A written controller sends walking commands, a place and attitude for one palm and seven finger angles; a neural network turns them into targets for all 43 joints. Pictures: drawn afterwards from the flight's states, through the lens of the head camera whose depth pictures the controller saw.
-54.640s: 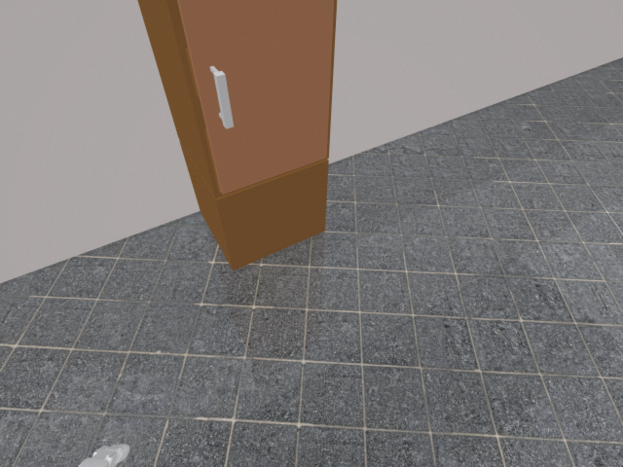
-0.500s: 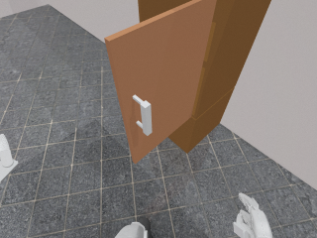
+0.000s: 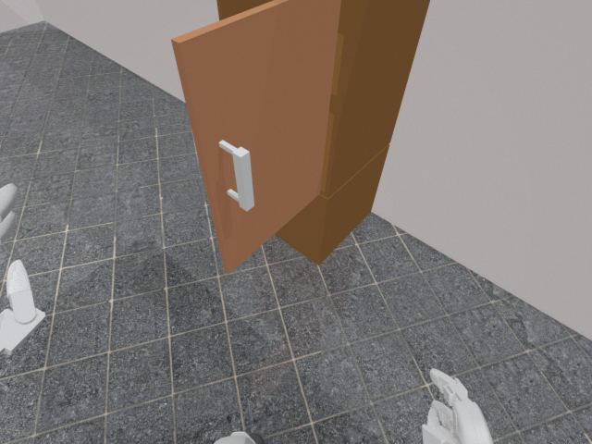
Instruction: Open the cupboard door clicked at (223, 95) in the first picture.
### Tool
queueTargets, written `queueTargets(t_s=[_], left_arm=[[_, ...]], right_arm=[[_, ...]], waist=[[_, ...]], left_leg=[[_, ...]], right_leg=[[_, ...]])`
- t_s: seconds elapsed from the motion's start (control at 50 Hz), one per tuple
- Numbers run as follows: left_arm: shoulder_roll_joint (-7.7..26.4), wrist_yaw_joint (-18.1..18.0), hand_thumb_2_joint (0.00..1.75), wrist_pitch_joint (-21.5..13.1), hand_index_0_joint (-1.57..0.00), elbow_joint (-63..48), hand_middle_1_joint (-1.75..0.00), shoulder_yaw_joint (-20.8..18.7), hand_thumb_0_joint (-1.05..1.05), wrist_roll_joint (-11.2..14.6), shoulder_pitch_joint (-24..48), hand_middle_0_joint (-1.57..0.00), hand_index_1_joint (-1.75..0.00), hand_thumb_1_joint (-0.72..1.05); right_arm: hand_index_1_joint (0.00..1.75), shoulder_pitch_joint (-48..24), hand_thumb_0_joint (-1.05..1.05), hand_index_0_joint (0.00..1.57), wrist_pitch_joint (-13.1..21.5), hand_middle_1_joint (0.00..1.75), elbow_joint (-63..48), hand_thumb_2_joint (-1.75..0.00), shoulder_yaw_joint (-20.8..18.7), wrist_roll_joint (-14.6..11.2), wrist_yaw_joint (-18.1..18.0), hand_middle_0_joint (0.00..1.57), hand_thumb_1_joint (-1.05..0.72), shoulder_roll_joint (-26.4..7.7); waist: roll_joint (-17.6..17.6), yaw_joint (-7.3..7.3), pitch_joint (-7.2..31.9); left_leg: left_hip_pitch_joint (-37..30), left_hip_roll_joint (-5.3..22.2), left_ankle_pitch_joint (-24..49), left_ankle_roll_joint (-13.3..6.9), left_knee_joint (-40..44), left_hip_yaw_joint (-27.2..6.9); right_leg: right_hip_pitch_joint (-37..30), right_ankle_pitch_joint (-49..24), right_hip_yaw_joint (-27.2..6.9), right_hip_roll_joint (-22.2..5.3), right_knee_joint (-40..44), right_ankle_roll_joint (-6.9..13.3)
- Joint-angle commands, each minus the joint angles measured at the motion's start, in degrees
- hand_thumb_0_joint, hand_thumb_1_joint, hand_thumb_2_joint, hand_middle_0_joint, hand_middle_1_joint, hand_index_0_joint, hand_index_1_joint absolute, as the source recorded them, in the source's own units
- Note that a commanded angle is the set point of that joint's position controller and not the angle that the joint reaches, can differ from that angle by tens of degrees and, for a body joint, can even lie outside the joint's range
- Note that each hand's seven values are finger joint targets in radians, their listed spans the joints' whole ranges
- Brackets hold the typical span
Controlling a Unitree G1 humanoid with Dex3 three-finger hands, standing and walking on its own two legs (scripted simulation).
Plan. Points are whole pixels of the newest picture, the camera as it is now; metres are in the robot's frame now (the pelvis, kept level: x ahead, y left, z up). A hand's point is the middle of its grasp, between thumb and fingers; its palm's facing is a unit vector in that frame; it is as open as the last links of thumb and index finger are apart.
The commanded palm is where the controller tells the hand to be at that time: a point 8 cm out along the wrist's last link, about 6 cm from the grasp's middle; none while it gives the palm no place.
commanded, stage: stop stepping back and stand still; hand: left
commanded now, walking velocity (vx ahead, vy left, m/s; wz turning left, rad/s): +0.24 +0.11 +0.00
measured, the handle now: (236, 176) +0.58 +0.14 +0.00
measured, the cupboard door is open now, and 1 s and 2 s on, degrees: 91 91 91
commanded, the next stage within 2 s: let the arm hang, fingers relaxed in 0.80 s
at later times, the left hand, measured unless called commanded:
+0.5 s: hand out of the picture +0.17 +0.27 +0.18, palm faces +0.38 -0.79 -0.48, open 7.4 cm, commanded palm +0.12 +0.31 +0.19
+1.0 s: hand (43, 394) +0.17 +0.29 +0.05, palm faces +0.20 -0.85 -0.49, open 7.4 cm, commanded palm none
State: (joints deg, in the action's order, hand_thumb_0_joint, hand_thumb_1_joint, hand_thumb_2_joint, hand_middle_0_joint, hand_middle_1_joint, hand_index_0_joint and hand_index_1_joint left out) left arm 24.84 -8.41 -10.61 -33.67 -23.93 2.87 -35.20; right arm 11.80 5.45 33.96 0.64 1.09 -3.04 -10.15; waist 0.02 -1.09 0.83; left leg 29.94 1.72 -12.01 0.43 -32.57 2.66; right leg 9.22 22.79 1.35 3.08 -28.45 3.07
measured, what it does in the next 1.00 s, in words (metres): steps on the spot: left foot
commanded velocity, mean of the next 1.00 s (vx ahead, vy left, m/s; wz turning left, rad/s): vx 0.04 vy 0.02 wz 0.00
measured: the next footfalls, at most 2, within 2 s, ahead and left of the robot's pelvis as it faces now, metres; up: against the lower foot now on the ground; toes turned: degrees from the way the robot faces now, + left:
left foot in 0.18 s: +0.05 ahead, +0.12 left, +0.00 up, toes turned +2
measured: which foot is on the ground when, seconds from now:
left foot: up 0.00-0.16, down 0.18-1.00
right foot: down 0.00-1.00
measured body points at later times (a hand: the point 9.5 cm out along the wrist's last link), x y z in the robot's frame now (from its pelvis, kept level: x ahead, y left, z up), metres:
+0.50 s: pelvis -0.03 +0.02 +0.01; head -0.03 +0.02 +0.46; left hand +0.15 +0.31 +0.21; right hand +0.12 -0.22 -0.07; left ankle +0.01 +0.12 -0.73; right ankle -0.08 -0.09 -0.73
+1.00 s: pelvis -0.05 +0.03 +0.00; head -0.05 +0.01 +0.45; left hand +0.15 +0.33 +0.08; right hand +0.11 -0.23 -0.10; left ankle +0.02 +0.12 -0.73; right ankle -0.08 -0.09 -0.73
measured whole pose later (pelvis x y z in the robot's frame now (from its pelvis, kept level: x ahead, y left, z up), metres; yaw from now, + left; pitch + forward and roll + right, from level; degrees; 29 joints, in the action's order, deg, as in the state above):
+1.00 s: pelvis -0.05 +0.03 +0.00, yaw +0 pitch +1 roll -1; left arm 21.7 -2.5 -4.3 1.6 -11.2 -1.0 -19.5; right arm 9.1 5.4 43.4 -0.3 0.6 -0.3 -16.6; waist -4.5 0.6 1.7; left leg 21.5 0.1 -9.7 -2.4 -30.2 2.5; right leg 12.2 17.7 1.2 1.3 -29.0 0.4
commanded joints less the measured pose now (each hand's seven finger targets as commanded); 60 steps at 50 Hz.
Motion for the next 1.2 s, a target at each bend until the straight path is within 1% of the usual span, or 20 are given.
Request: queueTargets(t_s=[0.0,0.02,0.06,0.1,0.14,0.18,0.2,0.22,0.32,0.44,0.56,0.68,0.74,0.86,0.88,0.9,0.92,0.98,1.04,1.18], left_arm=[[10.59,-2.67,0.9,-2.31,-0.2,-3.45,-0.3,-9.04,0.0,0.92,2.92,-0.2,-0.3,0.9],[10.12,-2.6,0.9,-2.55,-0.2,-2.23,-0.3,-8.32,0.0,0.68,3.84,-0.2,-0.3,0.9],[9.7,-2.55,0.9,-2.8,-0.2,1.32,-0.3,-7.14,0.0,0.14,6.16,-0.2,-0.3,0.9],[8.4,-2.4,0.9,-2.75,-0.2,4.13,-0.3,-4.69,0.0,-0.31,9.08,-0.2,-0.3,0.9],[7.83,-2.07,0.9,-2.92,-0.2,4.82,-0.3,-2.94,0.0,-0.48,11.88,-0.2,-0.3,0.9],[8.63,-1.83,0.9,-3.53,-0.2,3.45,-0.3,-3.59,0.0,-0.67,11.86,-0.2,-0.3,0.9],[9.23,-1.79,0.9,-3.58,-0.2,2.37,-0.3,-4.42,0.0,-0.88,10.98,-0.2,-0.3,0.9],[11.0,-1.75,0.9,-4.1,-0.2,-0.76,-0.3,-5.83,0.0,-1.06,10.45,-0.2,-0.3,0.9],[10.93,-1.93,0.9,-5.39,-0.2,-7.72,-0.3,-7.31,0.0,-0.83,8.18,-0.2,-0.3,0.9],[9.18,-1.76,0.9,-5.09,-0.2,-2.66,-0.3,-8.91,0.0,0.47,0.34,-0.2,-0.3,0.9],[7.02,-1.4,0.9,-3.75,-0.2,-1.16,-0.3,-4.96,0.0,0.37,5.31,-0.2,-0.3,0.9],[7.26,-1.76,0.9,-2.93,-0.2,-3.83,-0.3,-3.45,0.0,-0.6,10.3,-0.2,-0.3,0.9],[9.56,-2.25,0.9,-2.86,-0.2,-5.92,-0.3,-5.54,0.0,-0.89,10.71,-0.2,-0.3,0.9],[7.88,-2.24,0.9,-2.63,-0.2,-3.94,-0.3,-5.52,0.0,-0.23,5.06,-0.2,-0.3,0.9],[-2.43,6.07,0.9,5.43,-0.2,41.21,-0.3,18.13,0.0,-4.84,9.13,-0.2,-0.3,0.9],[-2.96,7.58,0.9,9.49,-0.2,43.15,-0.3,17.08,0.0,-4.18,9.17,-0.2,-0.3,0.9],[-3.43,7.92,0.9,10.63,-0.2,42.05,-0.3,17.5,0.0,-4.03,9.55,-0.2,-0.3,0.9],[-2.52,8.42,0.9,10.06,-0.2,49.54,-0.3,18.26,0.0,-4.66,13.94,-0.2,-0.3,0.9],[-1.16,8.23,0.9,9.94,-0.2,59.46,-0.3,19.04,0.0,-4.81,18.81,-0.2,-0.3,0.9],[-4.36,7.23,0.9,10.84,-0.2,79.56,-0.3,21.69,0.0,-3.76,17.47,-0.2,-0.3,0.9]], right_arm=[[0.3,-3.93,0.0,0.2,1.67,0.3,-6.28,-0.9,-3.33,-1.27,-0.75,0.2,-0.9,-8.28],[0.3,-3.77,0.0,0.2,1.74,0.3,-6.08,-0.9,-3.19,-1.33,-0.82,0.2,-0.9,-8.58],[0.3,-4.89,0.0,0.2,2.12,0.3,-5.51,-0.9,-2.57,-1.39,-1.44,0.2,-0.9,-8.06],[0.3,-3.84,0.0,0.2,2.64,0.3,-4.45,-0.9,-2.64,-1.45,-1.83,0.2,-0.9,-8.56],[0.3,-3.93,0.0,0.2,3.34,0.3,-4.39,-0.9,-3.65,-1.58,-2.38,0.2,-0.9,-9.99],[0.3,-3.42,0.0,0.2,3.31,0.3,-5.22,-0.9,-3.95,-1.47,-2.31,0.2,-0.9,-10.64],[0.3,-3.08,0.0,0.2,3.37,0.3,-5.77,-0.9,-4.11,-1.42,-2.17,0.2,-0.9,-10.91],[0.3,-2.52,0.0,0.2,3.25,0.3,-5.2,-0.9,-3.01,-1.16,-1.95,0.2,-0.9,-9.68],[0.3,-3.53,0.0,0.2,4.42,0.3,-6.73,-0.9,-2.94,-1.21,-1.42,0.2,-0.9,-9.35],[0.3,-2.81,0.0,0.2,4.0,0.3,-6.94,-0.9,-2.96,-1.14,-1.16,0.2,-0.9,-8.67],[0.3,-3.53,0.0,0.2,3.77,0.3,-6.79,-0.9,-2.56,-1.23,-1.76,0.2,-0.9,-8.91],[0.3,-4.75,0.0,0.2,4.43,0.3,-7.07,-0.9,-2.13,-1.09,-2.38,0.2,-0.9,-8.7],[0.3,-5.16,0.0,0.2,4.58,0.3,-7.13,-0.9,-2.2,-0.82,-2.49,0.2,-0.9,-8.72],[0.3,-4.69,0.0,0.2,3.65,0.3,-7.41,-0.9,-2.18,-0.91,-2.01,0.2,-0.9,-8.3],[0.3,-7.56,0.0,0.2,5.95,0.3,6.97,-0.9,-4.73,-1.47,3.35,0.2,-0.9,-18.35],[0.3,-2.68,0.0,0.2,2.28,0.3,7.61,-0.9,-4.94,-1.5,3.26,0.2,-0.9,-15.72],[0.3,-1.41,0.0,0.2,1.14,0.3,6.37,-0.9,-4.65,-1.37,3.02,0.2,-0.9,-15.11],[0.3,-2.19,0.0,0.2,-1.04,0.3,7.56,-0.9,-3.61,-0.24,2.83,0.2,-0.9,-15.71],[0.3,-2.99,0.0,0.2,-2.64,0.3,9.25,-0.9,-3.14,0.32,2.67,0.2,-0.9,-14.84],[0.3,-0.46,0.0,0.2,-5.35,0.3,16.87,-0.9,-1.46,0.63,2.19,0.2,-0.9,-9.75]], waist=[[9.08,0.44,4.72],[7.01,0.19,3.8],[3.93,0.44,2.14],[4.14,0.18,0.39],[3.47,0.29,-1.81],[4.43,0.63,-2.3],[4.54,0.71,-1.34],[-0.54,0.1,0.75],[-7.08,0.79,1.92],[-6.42,0.51,4.09],[-2.97,0.11,2.76],[-3.64,0.52,2.47],[-5.12,0.87,3.11],[-3.94,0.81,3.71],[-3.03,-0.78,-0.93],[-3.99,-0.06,3.62],[-4.54,-0.2,2.89],[3.65,0.93,2.65],[13.52,0.56,1.34],[-7.63,0.98,-1.0]], left_leg=[[-1.47,-0.79,-3.45,0.68,-16.55,-3.09],[-0.15,0.15,-4.42,0.32,-14.3,-2.98],[-5.06,-0.21,-4.66,-0.9,-4.61,-0.89],[-13.23,-1.37,-1.48,-2.24,2.24,1.3],[-18.12,0.29,-1.08,-3.5,4.27,-0.89],[-17.82,2.11,1.06,-4.55,4.75,-2.77],[-18.73,2.24,7.95,-4.57,3.2,-2.57],[-18.5,2.31,12.2,-4.45,5.12,-2.85],[-16.69,4.94,10.14,-3.72,8.62,-7.27],[-17.42,3.81,5.32,-1.76,8.98,-5.06],[-18.43,4.49,-0.06,-1.53,12.23,-5.9],[-18.86,4.0,-7.1,-1.51,15.35,-6.05],[-18.65,3.32,-7.14,-1.22,15.56,-5.64],[-19.12,2.57,0.41,-0.6,13.1,-4.73],[-12.78,4.78,14.33,-1.99,2.82,-6.6],[-18.29,4.96,17.49,-1.59,2.96,-4.76],[-17.96,5.57,15.68,-2.04,3.34,-5.14],[-12.15,6.53,10.0,-4.53,6.09,-9.73],[-13.87,4.04,6.22,-3.93,4.33,-8.85],[-14.61,3.35,1.0,-2.93,9.69,-8.57]], right_leg=[[0.98,-16.31,-19.26,-17.51,12.99,5.97],[-1.84,-23.97,-16.34,-17.09,10.32,4.93],[-0.91,-26.55,-12.26,-15.19,7.32,3.12],[3.72,-20.05,-9.51,-12.65,7.24,0.78],[7.93,-14.24,-9.04,-10.77,6.97,-1.38],[6.68,-16.3,-9.56,-9.19,6.19,-3.1],[5.36,-24.32,-9.49,-8.42,4.78,-3.12],[3.5,-27.15,-6.06,-7.93,2.05,-2.62],[2.23,-15.39,-3.65,-4.38,2.3,-2.62],[2.12,-15.23,-4.77,-4.3,5.81,-2.14],[3.98,-11.94,-4.1,-3.32,8.17,-3.12],[4.02,-7.62,-3.56,-3.0,10.32,-3.31],[2.93,-7.77,-3.35,-3.05,11.06,-3.17],[1.99,-11.84,-3.55,-3.5,11.94,-2.78],[7.04,-19.64,-0.48,-7.54,2.17,-1.47],[8.28,-17.87,-4.27,-7.76,2.9,-0.93],[9.01,-14.0,-3.07,-7.16,2.59,-1.16],[5.99,-7.78,-2.34,-5.15,-0.35,-0.47],[7.66,-7.48,-6.16,-8.04,3.68,0.95],[4.26,-5.71,-6.58,-7.54,5.8,0.55]])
